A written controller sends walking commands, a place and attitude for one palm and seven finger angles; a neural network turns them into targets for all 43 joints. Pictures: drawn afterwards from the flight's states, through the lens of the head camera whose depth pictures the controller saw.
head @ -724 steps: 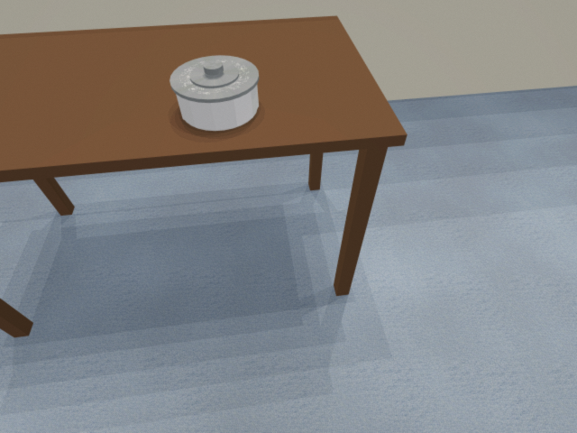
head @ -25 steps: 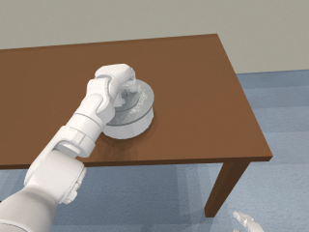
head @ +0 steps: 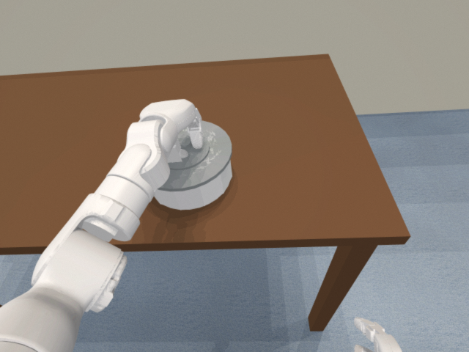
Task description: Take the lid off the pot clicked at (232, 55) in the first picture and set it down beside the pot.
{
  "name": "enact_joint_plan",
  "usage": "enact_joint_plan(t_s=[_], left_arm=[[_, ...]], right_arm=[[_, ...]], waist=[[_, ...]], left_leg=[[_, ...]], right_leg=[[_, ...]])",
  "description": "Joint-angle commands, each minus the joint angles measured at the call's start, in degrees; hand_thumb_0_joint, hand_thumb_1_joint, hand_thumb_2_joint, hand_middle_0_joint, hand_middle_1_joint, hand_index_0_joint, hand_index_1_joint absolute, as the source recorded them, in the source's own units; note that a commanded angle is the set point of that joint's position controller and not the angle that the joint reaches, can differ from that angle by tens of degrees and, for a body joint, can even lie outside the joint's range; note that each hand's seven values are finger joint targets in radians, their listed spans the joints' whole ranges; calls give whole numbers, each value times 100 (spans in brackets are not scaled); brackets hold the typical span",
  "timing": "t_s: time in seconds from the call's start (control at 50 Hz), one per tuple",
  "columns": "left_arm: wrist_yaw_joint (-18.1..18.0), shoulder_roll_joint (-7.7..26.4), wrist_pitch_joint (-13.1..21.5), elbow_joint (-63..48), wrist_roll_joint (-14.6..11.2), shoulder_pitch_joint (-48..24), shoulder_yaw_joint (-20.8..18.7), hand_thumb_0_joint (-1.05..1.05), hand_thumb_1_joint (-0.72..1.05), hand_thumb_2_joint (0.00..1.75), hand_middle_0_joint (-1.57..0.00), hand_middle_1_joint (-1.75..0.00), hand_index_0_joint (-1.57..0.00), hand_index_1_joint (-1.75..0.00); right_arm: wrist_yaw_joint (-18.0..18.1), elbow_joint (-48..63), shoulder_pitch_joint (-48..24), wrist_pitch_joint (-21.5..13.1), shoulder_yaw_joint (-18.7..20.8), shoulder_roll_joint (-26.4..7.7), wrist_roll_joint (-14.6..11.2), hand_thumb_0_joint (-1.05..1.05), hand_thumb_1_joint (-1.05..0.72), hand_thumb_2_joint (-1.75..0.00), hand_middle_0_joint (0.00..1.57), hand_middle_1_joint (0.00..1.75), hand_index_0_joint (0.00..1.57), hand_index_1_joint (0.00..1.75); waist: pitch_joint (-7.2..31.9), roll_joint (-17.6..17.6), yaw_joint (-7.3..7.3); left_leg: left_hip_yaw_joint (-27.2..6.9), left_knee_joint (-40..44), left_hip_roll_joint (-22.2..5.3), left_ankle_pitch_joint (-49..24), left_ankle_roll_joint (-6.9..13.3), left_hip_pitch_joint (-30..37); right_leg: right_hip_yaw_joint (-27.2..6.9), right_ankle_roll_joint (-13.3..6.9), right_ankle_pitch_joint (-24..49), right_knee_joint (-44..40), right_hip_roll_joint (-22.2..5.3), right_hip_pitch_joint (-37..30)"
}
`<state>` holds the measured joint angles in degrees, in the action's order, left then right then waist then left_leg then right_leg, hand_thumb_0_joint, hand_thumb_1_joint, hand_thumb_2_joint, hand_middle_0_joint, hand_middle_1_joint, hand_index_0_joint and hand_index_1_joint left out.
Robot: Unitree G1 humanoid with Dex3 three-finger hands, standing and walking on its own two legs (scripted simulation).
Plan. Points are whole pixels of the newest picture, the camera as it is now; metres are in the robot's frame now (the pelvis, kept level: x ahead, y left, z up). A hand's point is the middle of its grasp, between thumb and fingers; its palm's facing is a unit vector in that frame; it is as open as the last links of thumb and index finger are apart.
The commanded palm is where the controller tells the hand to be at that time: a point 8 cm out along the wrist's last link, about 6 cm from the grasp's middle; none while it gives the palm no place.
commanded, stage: close the fingers and squeeze the knob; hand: left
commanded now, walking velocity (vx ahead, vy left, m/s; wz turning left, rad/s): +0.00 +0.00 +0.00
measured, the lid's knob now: (180, 143) +0.47 +0.11 +0.11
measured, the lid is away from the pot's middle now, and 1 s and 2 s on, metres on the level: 0.00 0.02 0.01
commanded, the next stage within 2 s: lift the lid straight up in 0.24 s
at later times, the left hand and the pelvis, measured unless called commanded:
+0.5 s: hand (173, 144) +0.44 +0.11 +0.14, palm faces -0.32 -0.07 -0.95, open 3.6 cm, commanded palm +0.43 +0.12 +0.21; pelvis +0.00 +0.01 +0.00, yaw +0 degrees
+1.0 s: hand (167, 120) +0.46 +0.11 +0.18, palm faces -0.28 -0.06 -0.96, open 2.8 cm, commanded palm +0.44 +0.12 +0.25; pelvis +0.00 +0.01 +0.00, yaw +0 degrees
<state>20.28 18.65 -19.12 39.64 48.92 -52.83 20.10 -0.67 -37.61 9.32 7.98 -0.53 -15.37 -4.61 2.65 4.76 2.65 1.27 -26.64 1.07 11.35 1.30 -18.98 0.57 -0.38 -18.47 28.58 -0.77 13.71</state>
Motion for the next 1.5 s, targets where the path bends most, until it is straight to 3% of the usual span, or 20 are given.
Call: enact_joint_plan(t_s=[0.0, 0.14, 0.2, 0.54, 0.58, 0.74, 0.78, 0.88, 0.92, 0.96, 1.04, 1.1, 1.12, 1.22, 1.26, 1.3, 1.32, 1.38, 1.44, 1.48], left_arm=[[-210, 1157, 30, -901, 68, -3041, -634, 0, 54, 96, -75, -96, -96, -106], [-189, 1417, 113, -579, 162, -2901, -812, 0, 62, 99, -77, -97, -105, -109], [-151, 1094, 175, -933, 106, -3225, -527, 0, 65, 99, -78, -98, -109, -111], [-298, 1678, 126, -621, 219, -3706, -952, 0, 72, 99, -79, -99, -122, -114], [-258, 1360, 109, -673, 210, -3903, -689, 0, 72, 99, -79, -99, -122, -114], [-153, 1544, 111, -497, 269, -4213, -801, 0, 72, 99, -79, -99, -122, -114], [-91, 1135, 72, -440, 214, -4269, -478, 0, 72, 99, -79, -99, -122, -114], [1, 1277, 25, -105, 202, -4315, -604, 0, 72, 99, -79, -99, -122, -114], [21, 1628, 110, -536, 232, -4542, -850, 0, 72, 99, -79, -99, -122, -114], [66, 1118, 62, -268, 264, -4360, -457, 0, 72, 99, -79, -99, -122, -114], [122, 1512, 15, -421, 238, -4210, -830, 0, 72, 99, -79, -99, -122, -114], [186, 1093, -25, -365, 142, -3955, -522, 0, 72, 99, -79, -99, -122, -114], [183, 1419, -26, -664, 217, -4142, -762, 0, 72, 99, -79, -99, -122, -114], [228, 1546, -82, -1059, 221, -4292, -798, 0, 72, 99, -79, -99, -122, -114], [252, 1268, -143, -859, 230, -4166, -562, 0, 72, 99, -79, -99, -122, -114], [243, 1397, -155, -943, 138, -4120, -720, 0, 72, 99, -79, -99, -122, -114], [222, 1508, -106, -1077, 361, -4184, -705, 0, 69, 100, -78, -97, -121, -112], [244, 1009, -217, -623, 358, -4142, -317, 0, 62, 102, -78, -90, -118, -104], [248, 1593, -156, -1137, 288, -4364, -791, 0, 54, 104, -78, -83, -114, -96], [276, 1209, -170, -1099, 351, -4455, -435, 0, 48, 106, -78, -79, -112, -90]], right_arm=[[30, 765, -499, -194, 192, -596, -6, 0, -90, -90, 20, 30, 20, 30], [96, 717, -357, -261, 189, -614, 6, 0, -90, -90, 20, 30, 20, 30], [79, 780, -389, -270, 216, -603, 3, 0, -90, -90, 20, 30, 20, 30], [134, 579, -243, -415, 208, -633, 38, 0, -90, -90, 20, 30, 20, 30], [131, 586, -250, -448, 217, -603, 27, 0, -90, -90, 20, 30, 20, 30], [147, 565, -207, -511, 214, -628, 56, 0, -90, -90, 20, 30, 20, 30], [130, 569, -204, -536, 218, -590, 34, 0, -90, -90, 20, 30, 20, 30], [144, 503, -135, -559, 209, -633, 49, 0, -90, -90, 20, 30, 20, 30], [145, 597, -180, -591, 202, -657, 75, 0, -90, -90, 20, 30, 20, 30], [115, 571, -167, -585, 209, -610, 58, 0, -90, -90, 20, 30, 20, 30], [74, 631, -207, -542, 215, -673, 73, 0, -90, -90, 20, 30, 20, 30], [36, 674, -261, -494, 217, -669, 35, 0, -90, -90, 20, 30, 20, 30], [26, 695, -292, -499, 215, -664, 52, 0, -90, -90, 20, 30, 20, 30], [-14, 761, -414, -483, 202, -642, 38, 0, -90, -90, 20, 30, 20, 30], [-28, 764, -467, -450, 168, -615, 10, 0, -90, -90, 20, 30, 20, 30], [-24, 767, -473, -416, 194, -678, 19, 0, -90, -90, 20, 30, 20, 30], [-26, 795, -539, -414, 145, -613, 17, 0, -90, -90, 20, 30, 20, 30], [-33, 737, -574, -342, 138, -596, -13, 0, -90, -90, 20, 30, 20, 30], [-7, 830, -646, -364, 133, -615, 38, 0, -90, -90, 20, 30, 20, 30], [-18, 798, -682, -357, 135, -560, 11, 0, -90, -90, 20, 30, 20, 30]], waist=[[1927, -839, 41], [2038, -950, 12], [2078, -685, 89], [2135, -822, 55], [2035, -732, 96], [2188, -751, 100], [2059, -749, 148], [1962, -876, 142], [2349, -733, 69], [2103, -712, 130], [2225, -859, 30], [2019, -852, 66], [2207, -878, 10], [2320, -696, -9], [2102, -807, 13], [2160, -799, 0], [2256, -843, -54], [1892, -834, 45], [2468, -744, -49], [2357, -750, 30]], left_leg=[[-67, 21, 203, -1127, 363, 1391], [-16, 8, 206, -1151, 375, 1389], [-48, 4, 197, -1266, 377, 1510], [-129, 89, 181, -1189, 379, 1612], [-158, 118, 182, -1113, 359, 1659], [-178, 122, 194, -1100, 360, 1727], [-190, 132, 208, -1039, 356, 1728], [-195, 182, 217, -910, 360, 1620], [-203, 170, 214, -1108, 359, 1753], [-194, 127, 217, -1255, 353, 1756], [-149, 118, 215, -1376, 370, 1684], [-149, 119, 201, -1468, 366, 1603], [-144, 106, 189, -1481, 364, 1708], [-162, 62, 191, -1767, 357, 1836], [-162, 76, 197, -1706, 342, 1739], [-155, 78, 180, -1710, 355, 1722], [-138, 75, 169, -1741, 335, 1727], [-133, 90, 176, -1440, 313, 1610], [-129, 55, 206, -1633, 352, 1775], [-127, 17, 188, -1769, 335, 1841]], right_leg=[[125, -153, 2433, -339, 174, 18], [71, -109, 2583, -335, 166, -117], [91, -152, 2595, -338, 164, 4], [104, -155, 2409, -369, 218, 7], [141, -162, 2280, -380, 220, 159], [111, -168, 2280, -391, 211, 114], [145, -167, 2186, -408, 225, 259], [147, -158, 2083, -444, 216, 246], [92, -168, 2304, -400, 180, -15], [148, -188, 2344, -393, 209, 201], [110, -174, 2607, -389, 181, -76], [152, -196, 2580, -430, 173, 10], [130, -179, 2636, -395, 179, -90], [128, -193, 2805, -358, 184, -144], [166, -199, 2696, -349, 201, -9], [154, -207, 2708, -398, 170, -107], [150, -197, 2686, -336, 188, -144], [194, -204, 2351, -376, 204, 183], [98, -199, 2704, -342, 165, -245], [143, -206, 2722, -307, 181, -47]])
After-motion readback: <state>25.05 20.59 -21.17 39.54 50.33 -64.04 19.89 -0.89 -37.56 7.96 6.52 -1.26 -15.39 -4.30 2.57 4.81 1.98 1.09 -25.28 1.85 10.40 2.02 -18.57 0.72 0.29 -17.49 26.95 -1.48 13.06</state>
